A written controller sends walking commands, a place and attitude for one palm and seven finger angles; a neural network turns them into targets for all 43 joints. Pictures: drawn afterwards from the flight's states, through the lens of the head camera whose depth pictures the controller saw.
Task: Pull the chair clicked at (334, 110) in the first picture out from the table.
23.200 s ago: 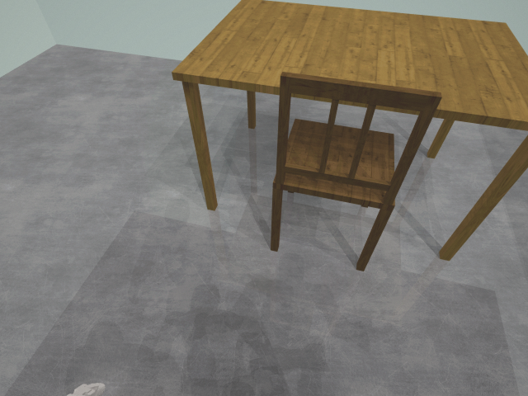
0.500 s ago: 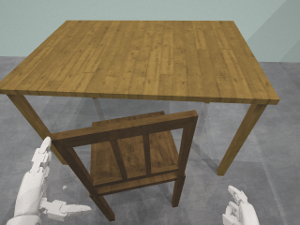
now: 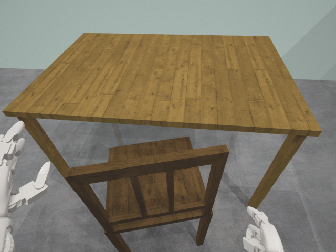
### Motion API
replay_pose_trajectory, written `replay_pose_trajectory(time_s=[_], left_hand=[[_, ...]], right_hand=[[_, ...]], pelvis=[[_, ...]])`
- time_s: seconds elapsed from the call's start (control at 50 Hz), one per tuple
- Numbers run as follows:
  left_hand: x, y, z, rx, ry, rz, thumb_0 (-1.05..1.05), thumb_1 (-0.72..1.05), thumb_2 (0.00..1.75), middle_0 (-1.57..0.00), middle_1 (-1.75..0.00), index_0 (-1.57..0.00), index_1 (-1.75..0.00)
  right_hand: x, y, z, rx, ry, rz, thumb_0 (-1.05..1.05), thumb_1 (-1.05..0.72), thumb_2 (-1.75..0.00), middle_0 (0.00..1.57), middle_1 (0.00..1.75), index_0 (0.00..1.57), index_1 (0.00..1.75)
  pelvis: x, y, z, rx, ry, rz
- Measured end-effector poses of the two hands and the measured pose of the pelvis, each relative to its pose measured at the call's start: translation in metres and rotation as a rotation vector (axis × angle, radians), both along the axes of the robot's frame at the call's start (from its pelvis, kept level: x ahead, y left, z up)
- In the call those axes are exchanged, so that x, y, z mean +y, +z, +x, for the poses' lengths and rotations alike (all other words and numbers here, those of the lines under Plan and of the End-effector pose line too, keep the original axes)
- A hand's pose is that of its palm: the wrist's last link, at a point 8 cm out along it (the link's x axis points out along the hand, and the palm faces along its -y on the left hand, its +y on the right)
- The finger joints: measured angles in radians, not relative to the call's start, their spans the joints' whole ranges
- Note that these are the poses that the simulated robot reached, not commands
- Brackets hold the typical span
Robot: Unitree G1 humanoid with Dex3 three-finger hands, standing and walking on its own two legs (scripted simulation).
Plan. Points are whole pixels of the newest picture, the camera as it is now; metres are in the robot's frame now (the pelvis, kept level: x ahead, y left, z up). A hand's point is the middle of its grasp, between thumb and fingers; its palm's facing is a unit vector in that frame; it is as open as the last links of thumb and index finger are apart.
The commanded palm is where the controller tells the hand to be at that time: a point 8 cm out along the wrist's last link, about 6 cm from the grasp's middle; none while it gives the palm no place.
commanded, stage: draw the hand back to the body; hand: left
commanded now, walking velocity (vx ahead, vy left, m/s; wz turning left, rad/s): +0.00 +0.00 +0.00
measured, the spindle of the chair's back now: (139, 196) +0.30 +0.14 -0.11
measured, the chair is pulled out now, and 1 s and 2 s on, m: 0.13 0.13 0.13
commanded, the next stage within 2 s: step back with the hand held close in 0.38 s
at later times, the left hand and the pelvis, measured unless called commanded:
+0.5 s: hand (41, 188) +0.17 +0.25 +0.15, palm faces +0.45 -0.79 -0.41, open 7.4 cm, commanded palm +0.13 +0.28 +0.17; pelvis -0.01 -0.02 +0.00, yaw +0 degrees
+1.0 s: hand (25, 205) +0.14 +0.26 +0.15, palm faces +0.35 -0.77 -0.53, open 7.4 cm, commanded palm +0.08 +0.30 +0.17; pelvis -0.06 +0.00 -0.01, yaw -1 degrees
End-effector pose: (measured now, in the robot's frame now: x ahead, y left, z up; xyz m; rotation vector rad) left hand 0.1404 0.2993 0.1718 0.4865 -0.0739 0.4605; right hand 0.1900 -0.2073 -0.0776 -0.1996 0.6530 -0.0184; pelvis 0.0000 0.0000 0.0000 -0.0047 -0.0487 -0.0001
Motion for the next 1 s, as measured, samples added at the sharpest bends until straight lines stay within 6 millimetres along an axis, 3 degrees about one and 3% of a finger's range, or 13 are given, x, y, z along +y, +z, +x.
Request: replay_pose_trajectory(time_s=[0.08, 0.26, 0.52, 0.7, 0.84, 1.0], left_hand=[[0.004, 0.009, 0.001, -0.035, 0.016, 0.017, 0.01, 0.71, 0.81, -0.19, -0.26, -0.18, -0.27], [-0.009, -0.003, -0.001, 0.001, -0.014, -0.025, 0.01, 0.86, 0.88, -0.21, -0.29, -0.20, -0.30], [-0.015, 0.000, -0.014, -0.023, -0.003, -0.017, 0.01, 0.88, 0.90, -0.21, -0.30, -0.21, -0.30], [-0.014, 0.004, -0.010, 0.007, -0.061, 0.048, 0.01, 0.89, 0.90, -0.21, -0.30, -0.21, -0.30], [-0.012, 0.000, -0.017, 0.072, -0.102, 0.079, 0.01, 0.88, 0.90, -0.22, -0.30, -0.21, -0.30], [-0.002, 0.006, -0.039, 0.036, -0.093, 0.111, 0.01, 0.88, 0.90, -0.22, -0.30, -0.21, -0.30]], right_hand=[[-0.005, -0.002, -0.003, 0.023, -0.010, 0.000, 0.01, -0.90, -0.90, 0.20, 0.30, 0.20, 0.30], [-0.021, -0.004, -0.018, 0.047, -0.044, -0.015, 0.01, -0.90, -0.90, 0.20, 0.30, 0.20, 0.30], [-0.032, -0.005, -0.027, 0.037, -0.059, -0.020, 0.02, -0.90, -0.90, 0.20, 0.30, 0.20, 0.30], [-0.036, -0.005, -0.032, 0.051, -0.107, -0.036, 0.01, -0.90, -0.90, 0.20, 0.30, 0.20, 0.30], [-0.034, -0.009, -0.049, 0.069, -0.159, -0.038, 0.01, -0.90, -0.90, 0.20, 0.30, 0.20, 0.30], [-0.026, -0.014, -0.075, 0.084, -0.160, -0.040, 0.01, -0.90, -0.90, 0.20, 0.30, 0.20, 0.30]], pelvis=[[-0.002, 0.001, -0.001, -0.004, -0.001, 0.000], [-0.007, 0.002, -0.005, -0.012, -0.004, 0.001], [-0.016, 0.002, -0.014, -0.027, 0.002, -0.002], [-0.011, 0.000, -0.026, 0.036, -0.006, -0.012], [-0.002, -0.002, -0.039, 0.055, -0.017, -0.007], [0.005, -0.006, -0.060, 0.063, -0.011, -0.017]])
